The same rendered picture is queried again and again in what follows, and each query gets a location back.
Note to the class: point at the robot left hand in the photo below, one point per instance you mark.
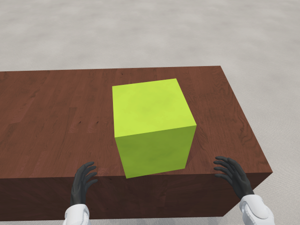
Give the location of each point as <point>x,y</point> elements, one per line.
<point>80,187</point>

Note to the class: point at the right robot forearm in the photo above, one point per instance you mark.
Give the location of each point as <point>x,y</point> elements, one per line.
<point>255,212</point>

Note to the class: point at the left robot forearm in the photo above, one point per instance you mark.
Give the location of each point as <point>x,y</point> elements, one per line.
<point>77,215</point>

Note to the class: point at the pedestal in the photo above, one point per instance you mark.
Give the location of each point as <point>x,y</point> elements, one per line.
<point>54,121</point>

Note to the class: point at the robot right hand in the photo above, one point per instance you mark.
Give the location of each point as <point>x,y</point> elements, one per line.
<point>236,177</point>

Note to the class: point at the carton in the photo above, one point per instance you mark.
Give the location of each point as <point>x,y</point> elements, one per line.
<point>153,127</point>

